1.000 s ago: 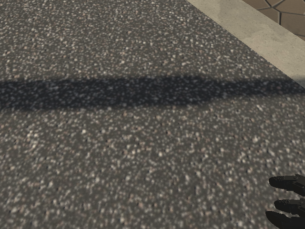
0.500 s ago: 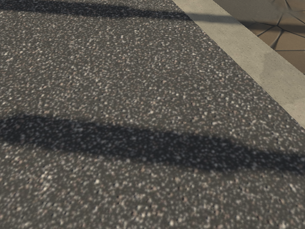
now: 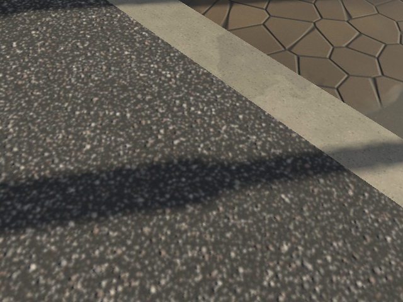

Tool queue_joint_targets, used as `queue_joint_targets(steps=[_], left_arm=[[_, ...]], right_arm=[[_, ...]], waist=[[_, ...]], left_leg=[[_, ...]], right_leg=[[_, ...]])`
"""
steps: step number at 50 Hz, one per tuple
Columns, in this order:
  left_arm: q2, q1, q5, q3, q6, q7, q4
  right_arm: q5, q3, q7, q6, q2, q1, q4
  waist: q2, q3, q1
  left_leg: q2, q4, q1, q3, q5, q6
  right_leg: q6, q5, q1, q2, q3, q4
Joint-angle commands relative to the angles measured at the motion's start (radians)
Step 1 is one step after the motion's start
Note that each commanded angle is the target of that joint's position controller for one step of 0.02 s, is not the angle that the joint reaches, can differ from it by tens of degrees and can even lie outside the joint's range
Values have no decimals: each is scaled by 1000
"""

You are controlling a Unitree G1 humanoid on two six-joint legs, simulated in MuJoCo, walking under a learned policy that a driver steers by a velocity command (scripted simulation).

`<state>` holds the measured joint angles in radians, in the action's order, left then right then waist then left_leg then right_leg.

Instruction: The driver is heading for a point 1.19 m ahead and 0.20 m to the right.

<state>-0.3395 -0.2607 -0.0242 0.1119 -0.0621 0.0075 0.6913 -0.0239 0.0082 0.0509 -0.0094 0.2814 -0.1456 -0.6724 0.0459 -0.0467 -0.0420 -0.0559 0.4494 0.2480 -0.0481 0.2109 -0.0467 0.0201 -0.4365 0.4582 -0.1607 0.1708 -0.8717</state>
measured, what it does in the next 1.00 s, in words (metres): steps on the spot, turning right: right foot, then left foot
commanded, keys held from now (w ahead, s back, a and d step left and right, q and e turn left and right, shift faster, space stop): e+shift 0.48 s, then shift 0.04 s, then q+shift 0.48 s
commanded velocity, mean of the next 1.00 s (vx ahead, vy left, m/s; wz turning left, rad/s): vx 0.00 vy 0.00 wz -0.39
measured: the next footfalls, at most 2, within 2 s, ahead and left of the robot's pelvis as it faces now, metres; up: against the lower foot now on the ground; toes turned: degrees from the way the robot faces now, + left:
right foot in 0.38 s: +0.00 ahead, -0.13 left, +0.00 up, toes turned -24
left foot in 0.86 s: +0.08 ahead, +0.02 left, +0.00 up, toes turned -24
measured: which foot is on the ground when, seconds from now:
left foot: down 0.00-0.36, up 0.38-0.84, down 0.86-1.00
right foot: up 0.00-0.36, down 0.38-0.86, up 0.88-1.00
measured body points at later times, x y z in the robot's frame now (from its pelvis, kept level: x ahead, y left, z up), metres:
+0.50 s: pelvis +0.00 -0.04 -0.01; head +0.03 -0.08 +0.44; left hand +0.27 +0.15 -0.09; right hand -0.03 -0.35 -0.13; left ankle +0.04 +0.10 -0.67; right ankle -0.03 -0.12 -0.74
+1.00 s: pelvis +0.03 -0.04 +0.00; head +0.07 -0.02 +0.45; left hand +0.26 +0.17 -0.12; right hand +0.00 -0.33 -0.10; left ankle +0.05 +0.04 -0.74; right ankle -0.03 -0.15 -0.67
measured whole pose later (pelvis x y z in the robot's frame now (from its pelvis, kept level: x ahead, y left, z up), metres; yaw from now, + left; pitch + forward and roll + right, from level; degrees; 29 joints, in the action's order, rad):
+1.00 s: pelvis +0.03 -0.04 +0.00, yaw -17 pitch +1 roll -1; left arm -0.30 -0.14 -0.03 0.04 -0.05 -0.03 0.70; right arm 0.00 0.06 -0.01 -0.04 0.29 -0.31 -0.73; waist 0.04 -0.07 0.02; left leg -0.09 0.48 0.23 -0.10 0.25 -0.07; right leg 0.02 -0.44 0.46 -0.06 0.04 -1.02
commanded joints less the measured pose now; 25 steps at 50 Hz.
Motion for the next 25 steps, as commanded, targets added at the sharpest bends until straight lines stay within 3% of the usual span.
queue_joint_targets(steps=[1, 2, 4, 8, 13, 16, 17, 18, 19, 20, 21, 23, 25], left_arm=[[-115, -61, -10, 31, -7, 17, -38], [-108, -71, -1, 26, -14, 27, -32], [-93, -11, 12, 13, -20, 39, -53], [-62, 91, 14, -6, -27, 56, -98], [-35, 134, 24, -19, -29, 66, -136], [-41, 142, 24, -15, -29, 61, -154], [-40, 109, 16, -13, -24, 56, -148], [-59, 28, 2, -4, -11, 42, -119], [-184, -37, -10, 24, 6, 20, -109], [-317, -71, 11, 58, 10, 14, -129], [-255, -108, 24, 53, 9, 10, -118], [-173, 36, 15, 21, -2, -6, -125], [-133, 112, 20, 4, -2, -11, -142]], right_arm=[[-4, 25, 3, 12, 97, 59, 87], [-7, 25, 5, 11, 95, 55, 93], [-9, 33, 2, 12, 103, -4, 81], [-10, 56, -4, 14, 134, -95, 54], [-12, 75, -28, 19, 160, -78, 53], [7, 87, -42, 16, 177, -89, 48], [19, 90, -45, 12, 179, -84, 47], [23, 93, -49, 7, 174, -108, 35], [16, 83, -54, 2, 135, -145, 56], [-10, 59, -47, -12, 76, -59, 148], [-25, 64, -39, -22, 120, -11, 135], [1, 67, -37, -14, 120, -25, 103], [-16, 73, -38, -18, 142, -78, 66]], waist=[[-148, 54, -19], [-179, 58, -12], [-183, 57, 22], [-205, 60, 75], [-233, 80, 69], [-245, 93, 66], [-218, 102, 38], [-124, 132, -5], [130, 137, -17], [279, 158, -35], [112, 173, -77], [68, 53, 9], [90, 75, 47]], left_leg=[[286, -152, -85, -146, -335, -140], [265, -137, -103, -88, -414, -136], [266, -124, -158, -36, -460, -137], [325, -112, -247, -1, -476, -155], [348, -57, -162, 124, -468, -118], [375, 28, -150, 162, -448, -77], [373, 104, -115, 194, -412, -43], [343, 255, -28, 242, -309, 11], [249, 524, 224, 291, 113, 79], [85, 672, 458, 161, 498, 131], [125, 753, 477, 41, 452, 131], [147, 692, 441, 9, 250, 119], [125, 676, 363, 28, 161, 120]], right_leg=[[21, 13, 103, 86, -81, -326], [32, 27, 118, 93, -107, -357], [49, 48, 149, 117, -140, -316], [57, 37, 166, 161, -172, -174], [13, 20, -32, 169, -251, 55], [-21, 29, -116, 150, -287, 202], [-38, 83, -188, 137, -290, 302], [-60, 197, -327, 132, -232, 433], [-114, 396, -489, 335, 90, 542], [-295, 769, -500, 547, 436, 522], [-331, 725, -527, 512, 347, 507], [-262, 551, -374, 371, 192, 530], [-229, 610, -319, 297, 124, 521]])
